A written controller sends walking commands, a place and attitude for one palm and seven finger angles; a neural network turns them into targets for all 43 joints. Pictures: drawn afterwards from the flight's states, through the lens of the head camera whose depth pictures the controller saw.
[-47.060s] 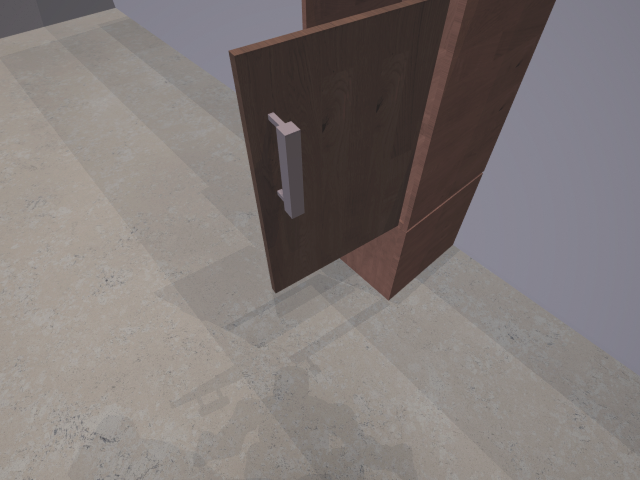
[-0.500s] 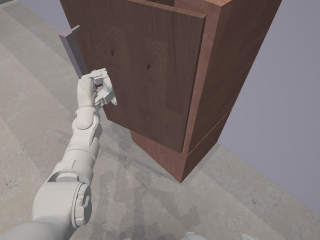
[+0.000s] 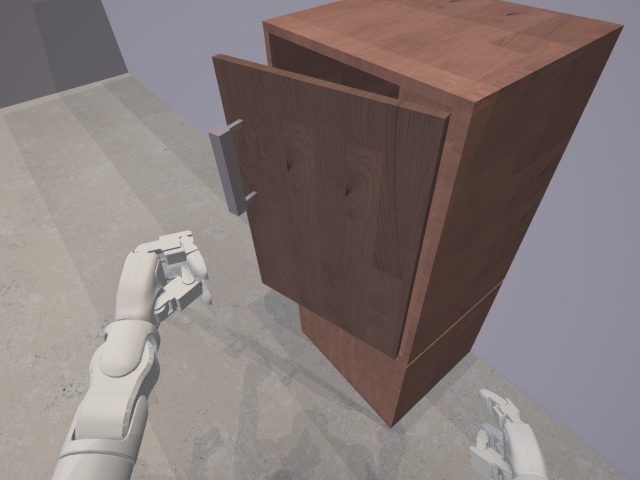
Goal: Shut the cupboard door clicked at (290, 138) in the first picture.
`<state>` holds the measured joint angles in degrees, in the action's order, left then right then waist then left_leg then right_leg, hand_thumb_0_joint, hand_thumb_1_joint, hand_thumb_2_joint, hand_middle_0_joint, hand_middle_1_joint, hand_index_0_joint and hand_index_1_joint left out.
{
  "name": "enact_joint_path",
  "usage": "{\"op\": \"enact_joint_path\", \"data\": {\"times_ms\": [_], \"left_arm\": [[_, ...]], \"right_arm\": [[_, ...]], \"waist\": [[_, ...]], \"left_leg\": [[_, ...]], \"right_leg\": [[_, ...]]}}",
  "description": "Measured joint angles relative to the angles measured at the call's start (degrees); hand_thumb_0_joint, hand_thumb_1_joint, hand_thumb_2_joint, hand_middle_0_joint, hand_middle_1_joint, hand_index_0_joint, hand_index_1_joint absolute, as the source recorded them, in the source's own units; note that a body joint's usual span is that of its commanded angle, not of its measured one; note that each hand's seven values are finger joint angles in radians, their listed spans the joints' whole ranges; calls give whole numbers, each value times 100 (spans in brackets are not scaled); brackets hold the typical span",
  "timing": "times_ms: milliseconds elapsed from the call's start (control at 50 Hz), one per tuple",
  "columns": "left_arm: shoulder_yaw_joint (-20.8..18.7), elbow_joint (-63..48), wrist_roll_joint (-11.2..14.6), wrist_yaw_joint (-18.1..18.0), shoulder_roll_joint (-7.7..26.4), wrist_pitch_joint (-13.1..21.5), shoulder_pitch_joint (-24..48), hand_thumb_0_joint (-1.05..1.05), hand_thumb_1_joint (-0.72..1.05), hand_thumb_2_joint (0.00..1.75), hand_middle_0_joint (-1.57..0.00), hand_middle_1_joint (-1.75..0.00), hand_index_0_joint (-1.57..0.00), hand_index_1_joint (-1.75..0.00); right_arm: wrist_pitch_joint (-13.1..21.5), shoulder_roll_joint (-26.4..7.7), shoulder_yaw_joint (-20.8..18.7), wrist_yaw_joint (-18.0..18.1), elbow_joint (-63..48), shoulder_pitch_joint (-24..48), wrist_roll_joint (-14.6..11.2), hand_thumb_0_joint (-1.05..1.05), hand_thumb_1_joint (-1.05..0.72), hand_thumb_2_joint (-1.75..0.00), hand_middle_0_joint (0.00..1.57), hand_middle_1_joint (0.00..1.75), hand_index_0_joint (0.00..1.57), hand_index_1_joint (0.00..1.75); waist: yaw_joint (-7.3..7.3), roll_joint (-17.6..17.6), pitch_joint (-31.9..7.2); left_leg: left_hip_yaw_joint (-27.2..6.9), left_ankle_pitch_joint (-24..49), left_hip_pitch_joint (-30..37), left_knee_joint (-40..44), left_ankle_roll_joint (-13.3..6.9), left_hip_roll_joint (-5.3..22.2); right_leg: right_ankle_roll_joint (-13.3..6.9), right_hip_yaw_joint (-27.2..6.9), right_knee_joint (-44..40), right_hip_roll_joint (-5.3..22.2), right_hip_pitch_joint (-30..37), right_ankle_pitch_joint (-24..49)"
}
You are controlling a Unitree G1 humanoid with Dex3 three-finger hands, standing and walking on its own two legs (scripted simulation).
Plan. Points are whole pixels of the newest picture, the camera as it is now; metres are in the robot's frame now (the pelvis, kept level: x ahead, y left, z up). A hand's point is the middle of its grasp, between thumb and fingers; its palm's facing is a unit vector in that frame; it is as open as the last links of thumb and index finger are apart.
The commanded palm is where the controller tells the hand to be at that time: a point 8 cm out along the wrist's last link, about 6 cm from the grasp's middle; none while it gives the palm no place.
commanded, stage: draw the hand back to the body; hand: left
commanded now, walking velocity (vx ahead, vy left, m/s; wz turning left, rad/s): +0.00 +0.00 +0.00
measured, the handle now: (238, 168) +0.63 +0.20 +0.06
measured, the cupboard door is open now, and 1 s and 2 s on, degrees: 15 15 15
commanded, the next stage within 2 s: step back with the hand held close in 0.96 s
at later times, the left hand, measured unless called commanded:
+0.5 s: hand (76, 330) +0.22 +0.26 +0.16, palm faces +0.40 -0.83 -0.39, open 5.4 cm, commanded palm +0.16 +0.30 +0.18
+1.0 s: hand (46, 346) +0.19 +0.27 +0.17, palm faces +0.46 -0.79 -0.41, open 7.4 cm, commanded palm +0.15 +0.30 +0.18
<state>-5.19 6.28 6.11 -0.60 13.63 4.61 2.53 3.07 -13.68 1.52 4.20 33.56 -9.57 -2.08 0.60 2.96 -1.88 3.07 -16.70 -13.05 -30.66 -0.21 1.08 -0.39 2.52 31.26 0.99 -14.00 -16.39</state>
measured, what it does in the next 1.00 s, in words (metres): stands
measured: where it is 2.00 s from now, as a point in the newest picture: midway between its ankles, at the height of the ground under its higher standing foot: outside the picture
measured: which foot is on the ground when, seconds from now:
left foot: down 0.00-1.00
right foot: down 0.00-1.00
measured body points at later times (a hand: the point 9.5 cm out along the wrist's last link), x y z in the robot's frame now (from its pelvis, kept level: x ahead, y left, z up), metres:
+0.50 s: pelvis +0.01 +0.01 +0.01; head -0.01 -0.03 +0.46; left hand +0.19 +0.30 +0.18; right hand +0.19 -0.21 -0.09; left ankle +0.00 +0.12 -0.73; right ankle +0.00 -0.11 -0.73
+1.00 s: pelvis +0.01 +0.00 +0.01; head -0.02 -0.02 +0.46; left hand +0.16 +0.31 +0.19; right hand +0.20 -0.21 -0.08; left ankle +0.00 +0.12 -0.73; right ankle +0.00 -0.11 -0.73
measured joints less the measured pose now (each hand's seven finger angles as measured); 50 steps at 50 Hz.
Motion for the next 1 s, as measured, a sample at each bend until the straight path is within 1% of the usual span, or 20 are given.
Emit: {"op": "enact_joint_path", "data": {"times_ms": [80, 180, 280, 400, 500, 620, 680, 780, 880, 1000], "left_arm": [[72, -512, -191, -228, 87, -103, -486, 1, 90, 90, -111, -129, -111, -129], [-34, -1020, -292, -390, 161, -200, -919, 2, 90, 90, -98, -115, -98, -115], [-308, -1512, -296, -446, 261, -188, -1394, 2, 90, 90, -85, -100, -85, -101], [-715, -1995, -282, -465, 395, -162, -2003, 1, 90, 90, -68, -83, -69, -83], [-1059, -2349, -265, -496, 522, -92, -2504, 1, 90, 90, -55, -68, -55, -68], [-1473, -2653, -251, -556, 665, 31, -2990, 1, 90, 90, -39, -50, -39, -50], [-1539, -2683, -268, -606, 642, 89, -3030, 1, 90, 90, -32, -42, -32, -43], [-1434, -2607, -291, -637, 511, 105, -2870, 1, 90, 90, -25, -35, -25, -35], [-1360, -2624, -301, -609, 510, 93, -2839, 1, 90, 90, -22, -32, -22, -32], [-1401, -2699, -285, -578, 587, 104, -2879, 1, 89, 90, -21, -31, -21, -31]], "right_arm": [[-59, 49, 92, 50, -42, 152, 61, 1, -91, -90, 20, 30, 20, 30], [-77, 104, 179, 55, 19, 164, 133, 1, -91, -90, 20, 30, 20, 30], [-114, 159, 205, 26, 125, 55, 181, 1, -91, -90, 20, 30, 21, 30], [-142, 152, 139, -1, 238, -131, 198, 1, -91, -90, 20, 30, 21, 30], [-71, 92, 38, 3, 322, -242, 201, 1, -91, -90, 20, 30, 21, 30], [78, 25, -83, 34, 364, -273, 183, 1, -91, -90, 20, 30, 20, 30], [178, -13, -121, 52, 383, -260, 183, 1, -91, -90, 20, 30, 20, 30], [265, -24, -120, 82, 406, -171, 191, 1, -91, -90, 20, 30, 20, 30], [311, 65, -74, 86, 375, -101, 210, 1, -91, -90, 20, 30, 20, 30], [322, 131, -35, 68, 338, -106, 219, 1, -91, -90, 20, 30, 20, 30]], "waist": [[120, -1, 149], [222, 33, 272], [228, 103, 297], [211, 163, 281], [215, 177, 246], [257, 170, 224], [299, 174, 235], [344, 153, 273], [317, 98, 279], [286, 100, 284]], "left_leg": [[-38, 162, 362, 356, -13, -23], [-67, 291, 668, 662, -22, -52], [-56, 320, 832, 804, -35, -68], [-29, 288, 894, 825, -41, -70], [-20, 247, 883, 783, -43, -65], [-23, 213, 859, 724, -36, -48], [-45, 218, 847, 711, -38, -57], [-73, 260, 838, 729, -42, -75], [-62, 273, 848, 740, -23, -50], [-44, 259, 869, 735, -8, -21]], "right_leg": [[10, 44, -389, 6, 396, 165], [24, 79, -719, 20, 727, 296], [44, 70, -864, 30, 890, 331], [59, 43, -887, 31, 942, 310], [64, 33, -849, 27, 929, 275], [58, 35, -815, 13, 917, 254], [59, 57, -805, 22, 916, 252], [56, 85, -791, 40, 904, 263], [37, 74, -801, 15, 906, 280], [24, 56, -830, -16, 932, 294]]}}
